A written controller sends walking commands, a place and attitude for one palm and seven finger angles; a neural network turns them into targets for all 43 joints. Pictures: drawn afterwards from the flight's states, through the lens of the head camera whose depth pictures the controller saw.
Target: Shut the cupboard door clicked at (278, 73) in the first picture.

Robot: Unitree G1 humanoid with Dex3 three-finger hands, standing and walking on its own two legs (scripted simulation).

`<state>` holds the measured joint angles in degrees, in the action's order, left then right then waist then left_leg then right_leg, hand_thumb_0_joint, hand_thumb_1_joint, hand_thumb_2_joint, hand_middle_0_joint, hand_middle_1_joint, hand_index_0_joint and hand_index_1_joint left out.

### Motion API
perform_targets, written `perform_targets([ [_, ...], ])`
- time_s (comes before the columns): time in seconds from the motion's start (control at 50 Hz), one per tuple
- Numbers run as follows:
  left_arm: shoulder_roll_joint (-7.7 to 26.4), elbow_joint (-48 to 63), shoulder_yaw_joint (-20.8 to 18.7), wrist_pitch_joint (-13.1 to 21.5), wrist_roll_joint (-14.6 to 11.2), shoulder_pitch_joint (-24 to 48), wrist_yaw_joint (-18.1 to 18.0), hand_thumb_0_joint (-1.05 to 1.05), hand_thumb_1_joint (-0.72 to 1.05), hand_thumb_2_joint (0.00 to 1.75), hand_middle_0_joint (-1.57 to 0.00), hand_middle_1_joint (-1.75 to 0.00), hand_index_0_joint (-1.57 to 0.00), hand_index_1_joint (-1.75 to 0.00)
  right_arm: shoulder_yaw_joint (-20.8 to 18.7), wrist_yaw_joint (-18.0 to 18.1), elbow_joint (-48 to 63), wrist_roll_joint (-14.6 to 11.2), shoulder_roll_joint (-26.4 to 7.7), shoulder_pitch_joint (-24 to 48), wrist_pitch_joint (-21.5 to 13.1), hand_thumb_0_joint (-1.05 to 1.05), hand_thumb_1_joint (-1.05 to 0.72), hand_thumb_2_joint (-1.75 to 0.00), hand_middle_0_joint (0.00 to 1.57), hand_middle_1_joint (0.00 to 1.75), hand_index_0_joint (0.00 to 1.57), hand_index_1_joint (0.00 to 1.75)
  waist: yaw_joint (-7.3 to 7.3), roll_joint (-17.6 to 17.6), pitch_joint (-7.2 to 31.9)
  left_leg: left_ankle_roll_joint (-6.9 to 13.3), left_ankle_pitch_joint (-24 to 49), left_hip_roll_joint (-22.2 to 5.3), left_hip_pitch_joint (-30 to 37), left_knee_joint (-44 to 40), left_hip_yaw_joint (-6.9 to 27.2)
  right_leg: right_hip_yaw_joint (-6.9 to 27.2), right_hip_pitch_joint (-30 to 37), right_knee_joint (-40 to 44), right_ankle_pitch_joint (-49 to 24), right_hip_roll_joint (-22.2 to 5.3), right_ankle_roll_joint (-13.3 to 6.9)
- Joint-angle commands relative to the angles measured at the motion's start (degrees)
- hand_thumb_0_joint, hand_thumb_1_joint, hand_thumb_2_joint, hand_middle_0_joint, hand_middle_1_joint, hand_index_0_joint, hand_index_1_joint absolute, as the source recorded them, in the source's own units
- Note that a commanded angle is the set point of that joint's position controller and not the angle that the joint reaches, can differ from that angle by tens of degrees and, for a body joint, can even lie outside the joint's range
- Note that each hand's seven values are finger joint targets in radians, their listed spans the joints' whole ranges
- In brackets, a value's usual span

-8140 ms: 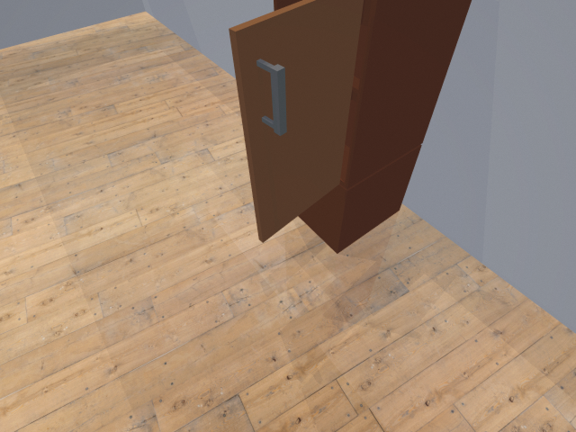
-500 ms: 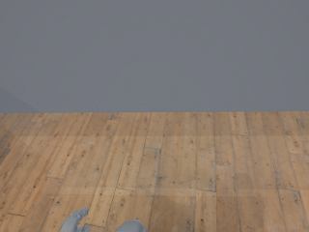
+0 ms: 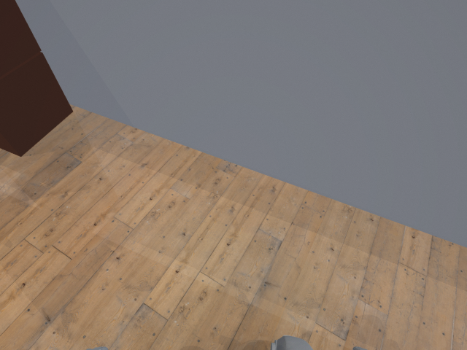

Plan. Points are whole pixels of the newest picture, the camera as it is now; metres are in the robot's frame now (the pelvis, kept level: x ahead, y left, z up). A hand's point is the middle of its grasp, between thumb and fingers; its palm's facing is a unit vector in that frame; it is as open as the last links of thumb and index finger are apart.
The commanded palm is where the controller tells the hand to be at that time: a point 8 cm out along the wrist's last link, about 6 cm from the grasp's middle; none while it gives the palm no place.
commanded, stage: walk to a spot facing it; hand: left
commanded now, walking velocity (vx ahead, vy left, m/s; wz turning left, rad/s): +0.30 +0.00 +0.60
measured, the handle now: out of the picture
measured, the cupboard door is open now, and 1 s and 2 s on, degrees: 97 97 97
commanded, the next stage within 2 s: turn to face it in 1.82 s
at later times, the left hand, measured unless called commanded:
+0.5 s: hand out of the picture +0.07 +0.15 -0.16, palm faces +0.36 -0.91 -0.19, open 7.3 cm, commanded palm none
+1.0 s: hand (99, 233) +0.35 +0.33 -0.16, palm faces +0.44 -0.89 -0.13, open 7.4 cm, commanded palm none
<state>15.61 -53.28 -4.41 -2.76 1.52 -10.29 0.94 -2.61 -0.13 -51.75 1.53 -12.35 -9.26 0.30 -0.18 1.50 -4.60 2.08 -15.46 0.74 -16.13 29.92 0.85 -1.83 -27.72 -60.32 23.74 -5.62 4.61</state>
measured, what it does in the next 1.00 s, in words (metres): walks ahead, turning left: right foot, then left foot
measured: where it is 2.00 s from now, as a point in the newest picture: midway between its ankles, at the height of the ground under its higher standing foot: (162, 210)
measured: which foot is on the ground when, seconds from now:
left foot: down 0.00-0.18, up 0.20-0.60, down 0.62-1.00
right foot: up 0.00-0.18, down 0.20-0.60, up 0.62-1.00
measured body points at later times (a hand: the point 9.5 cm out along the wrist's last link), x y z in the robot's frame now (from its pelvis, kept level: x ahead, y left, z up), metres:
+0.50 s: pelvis +0.14 -0.01 +0.00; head +0.19 +0.00 +0.45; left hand +0.05 +0.20 -0.15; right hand +0.32 -0.23 -0.14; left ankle +0.17 +0.14 -0.69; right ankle +0.08 -0.16 -0.74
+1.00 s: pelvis +0.32 +0.12 +0.01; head +0.33 +0.15 +0.46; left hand +0.33 +0.37 -0.14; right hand +0.42 -0.11 -0.13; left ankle +0.23 +0.14 -0.74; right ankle +0.51 +0.03 -0.67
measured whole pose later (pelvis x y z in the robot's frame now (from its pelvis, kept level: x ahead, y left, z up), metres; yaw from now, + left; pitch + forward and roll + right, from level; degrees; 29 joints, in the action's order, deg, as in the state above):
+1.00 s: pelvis +0.32 +0.12 +0.01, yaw +28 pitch -1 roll -1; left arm 11.0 -55.4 -2.6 0.2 1.6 -6.1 1.9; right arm -1.7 1.2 -60.6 1.0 -9.7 -20.5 -4.3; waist 1.7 2.7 -2.7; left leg 5.0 -15.5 3.5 0.0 15.9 -4.3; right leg -3.5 -35.5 -50.7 4.6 -7.7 3.1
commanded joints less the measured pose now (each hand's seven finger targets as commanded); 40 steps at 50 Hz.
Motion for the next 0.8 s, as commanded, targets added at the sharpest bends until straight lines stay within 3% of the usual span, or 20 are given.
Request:
perform_targets([
  [0.0,2.91,6.50,-0.31,2.72,-0.26,5.36,0.68,0.00,0.90,0.90,-0.20,-0.30,-0.20,-0.30,-3.46,0.49,1.48,0.12,-12.93,-4.13,-0.96,0.00,-0.90,-0.90,0.20,0.30,0.20,0.30,2.87,-10.12,4.51,7.17,-4.28,-13.02,6.67,-14.90,16.91,-0.01,-2.89,9.91,-1.08,0.58,0.00],
  [0.08,3.15,6.60,-0.39,3.36,-0.34,4.42,0.97,0.00,0.90,0.90,-0.20,-0.30,-0.20,-0.30,-3.92,0.25,1.35,0.23,-13.18,-2.87,-0.76,0.00,-0.90,-0.90,0.20,0.30,0.20,0.30,1.86,-11.21,4.36,6.55,-8.02,-11.51,3.56,-13.53,18.76,-2.07,4.71,21.27,-1.84,3.08,-0.03],
  [0.12,3.88,4.89,-0.97,3.85,-0.30,-1.14,0.92,0.00,0.90,0.90,-0.20,-0.30,-0.20,-0.30,-3.93,0.17,1.74,-0.15,-12.48,-0.05,-0.57,0.00,-0.90,-0.90,0.20,0.30,0.20,0.30,-1.47,-8.67,4.26,4.68,-10.88,-9.11,-5.43,-9.21,17.17,-3.25,18.08,29.67,-7.04,4.59,-0.11],
  [0.14,6.45,3.49,-1.86,4.45,-0.14,-6.61,0.57,0.00,0.90,0.90,-0.20,-0.30,-0.20,-0.30,-3.57,0.02,2.32,-0.59,-10.47,2.03,-0.77,0.00,-0.90,-0.90,0.20,0.30,0.20,0.30,-4.67,-2.88,5.49,2.50,-13.34,-5.02,-14.56,-2.39,13.60,0.48,29.88,36.75,-4.41,1.62,-0.78],
  [0.16,11.93,2.19,-3.15,5.13,0.62,-12.49,-0.38,0.00,0.90,0.90,-0.20,-0.30,-0.20,-0.30,-2.53,-0.15,3.75,-1.16,-5.62,2.49,-1.18,0.00,-0.90,-0.90,0.20,0.30,0.20,0.30,-7.74,12.88,7.50,-1.22,-18.47,1.88,-26.84,14.47,3.78,17.23,40.16,45.88,9.77,-13.91,-5.04],
  [0.18,14.16,2.30,-3.20,4.76,0.02,-14.00,-1.04,0.00,0.90,0.90,-0.20,-0.30,-0.20,-0.30,-2.55,-0.58,5.58,-0.69,-6.38,5.26,-1.25,0.00,-0.90,-0.90,0.20,0.30,0.20,0.30,-8.52,18.47,5.10,-2.36,-21.15,0.82,-29.78,29.49,1.33,30.29,33.79,53.07,18.92,-24.46,-9.90],
  [0.2,12.16,3.26,-2.64,4.70,-0.35,-10.21,-1.20,0.00,0.90,0.90,-0.20,-0.30,-0.20,-0.30,-2.92,-1.13,5.67,-0.03,-7.74,5.53,-1.06,0.00,-0.90,-0.90,0.20,0.30,0.20,0.30,-5.74,11.74,2.05,-2.19,-15.89,-2.38,-29.51,35.97,3.33,27.23,27.25,54.19,20.90,-24.15,-10.93],
  [0.24,6.83,3.88,-1.52,5.59,-0.20,-4.29,-1.43,0.00,0.90,0.90,-0.20,-0.30,-0.20,-0.30,-3.43,-2.00,2.85,0.23,-6.65,2.74,-0.16,0.00,-0.90,-0.90,0.20,0.30,0.20,0.30,-1.27,10.39,0.76,-3.22,-6.41,-5.76,-25.75,40.44,2.46,16.91,20.88,53.15,13.05,-19.13,-8.26],
  [0.3,3.52,2.61,-0.37,7.12,-0.46,-5.46,-1.11,0.00,0.90,0.90,-0.20,-0.30,-0.20,-0.30,-2.44,-2.92,1.98,0.03,-4.28,2.96,0.28,0.00,-0.90,-0.90,0.20,0.30,0.20,0.30,-0.40,8.14,0.93,-4.89,-0.07,-6.24,-24.93,36.10,-0.92,0.47,23.83,50.28,-12.47,-14.66,-7.28],
  [0.38,3.90,-0.87,-0.31,7.81,-0.13,-11.11,-1.26,0.00,0.90,0.90,-0.20,-0.30,-0.20,-0.30,-1.38,-3.64,2.82,-0.14,-1.79,7.11,0.07,0.00,-0.90,-0.90,0.20,0.30,0.20,0.30,-2.06,6.60,2.21,-4.67,1.47,-5.50,-25.39,24.97,-4.91,-7.06,31.41,47.01,-30.34,-14.26,-7.59],
  [0.46,4.60,-3.06,-0.25,7.79,0.19,-14.03,-1.21,0.00,0.90,0.90,-0.20,-0.30,-0.20,-0.30,-0.29,-4.09,4.31,-0.18,-0.89,11.49,-0.64,0.00,-0.90,-0.90,0.20,0.30,0.20,0.30,-3.31,8.29,1.74,-3.07,0.99,-4.21,-21.26,12.98,-8.44,-10.49,33.44,44.23,-38.13,-15.09,-7.39],
  [0.5,5.65,-3.35,-0.36,7.72,0.12,-13.59,-1.09,0.00,0.90,0.90,-0.20,-0.30,-0.20,-0.30,-0.17,-3.78,3.97,-0.11,-1.43,9.73,-1.18,0.00,-0.90,-0.90,0.20,0.30,0.20,0.30,-1.90,8.77,2.54,-1.36,-1.28,-1.75,-15.07,9.09,-11.05,-12.06,32.85,40.21,-47.49,-15.60,-7.36],
  [0.54,6.63,-3.48,-0.37,7.66,-0.21,-11.61,-0.90,0.00,0.90,0.90,-0.20,-0.30,-0.20,-0.30,-0.81,-2.89,1.57,0.26,-3.31,0.76,-1.75,0.00,-0.90,-0.90,0.20,0.30,0.20,0.30,3.04,8.39,6.84,0.73,-0.76,2.46,0.60,4.69,-14.31,-15.08,27.24,28.64,-57.15,-14.34,-6.05],
  [0.56,6.44,-2.73,-0.23,7.58,-0.52,-9.97,-0.61,0.00,0.90,0.90,-0.20,-0.30,-0.20,-0.30,-1.83,-2.25,-0.69,0.59,-6.90,-8.70,-1.78,0.00,-0.90,-0.90,0.20,0.30,0.20,0.30,8.05,4.97,11.35,2.23,1.91,0.77,14.81,1.66,-11.79,-15.72,19.20,16.26,-49.56,-13.86,-4.60],
  [0.58,3.21,-0.65,0.05,7.34,-1.02,-10.28,0.36,0.00,0.90,0.90,-0.20,-0.30,-0.20,-0.30,-3.71,-1.44,-2.41,1.13,-14.24,-17.18,-2.11,0.00,-0.90,-0.90,0.20,0.30,0.20,0.30,11.41,-9.57,18.67,7.61,2.89,-13.55,30.68,-0.23,8.86,-15.57,2.54,-2.57,-16.85,-6.39,-1.53],
  [0.6,1.46,2.39,0.76,6.98,-1.08,-6.98,0.56,0.00,0.90,0.90,-0.20,-0.30,-0.20,-0.30,-4.72,-0.23,-3.22,0.25,-18.77,-21.09,-2.41,0.00,-0.90,-0.90,0.20,0.30,0.20,0.30,12.06,-15.84,22.78,12.92,9.95,-24.94,36.39,-8.64,29.02,-7.62,-10.68,-16.57,8.15,-0.31,-0.60],
  [0.62,2.48,3.50,0.51,6.59,-1.24,-2.28,-0.06,0.00,0.90,0.90,-0.20,-0.30,-0.20,-0.30,-4.80,0.59,-3.56,-0.44,-18.71,-18.87,-2.08,0.00,-0.90,-0.90,0.20,0.30,0.20,0.30,10.79,-7.60,18.75,13.96,13.20,-26.75,32.88,-10.88,28.10,-0.21,-14.27,-22.47,5.53,-1.82,-2.03],
  [0.64,2.04,3.67,0.34,6.69,-1.13,-0.19,-0.33,0.00,0.90,0.90,-0.20,-0.30,-0.20,-0.30,-4.07,0.70,-2.16,-0.39,-15.96,-15.07,-2.60,0.00,-0.90,-0.90,0.20,0.30,0.20,0.30,8.52,-1.50,13.60,12.35,11.08,-25.07,23.55,-11.85,23.74,-0.37,-13.86,-24.23,1.33,-3.55,-2.35],
  [0.7,-0.83,-1.81,0.57,4.87,0.16,-6.85,0.12,0.00,0.90,0.90,-0.20,-0.30,-0.20,-0.30,-1.32,1.20,-0.87,-0.38,-8.07,-5.58,-4.36,0.00,-0.90,-0.90,0.20,0.30,0.20,0.30,1.67,-8.76,3.70,7.10,14.31,-17.24,6.57,-15.51,9.36,1.47,-7.56,-15.46,-6.88,-6.16,-1.16],
  [0.78,-1.62,-2.76,0.73,3.86,0.13,-7.61,0.40,0.00,0.90,0.90,-0.20,-0.30,-0.20,-0.30,-0.67,1.16,-3.49,-0.73,-5.83,-7.45,-5.31,0.00,-0.90,-0.90,0.20,0.30,0.20,0.30,-0.45,-7.21,3.64,6.81,19.90,-13.70,7.18,-17.78,3.46,0.57,-6.16,-6.16,-12.77,-4.42,-0.71],
])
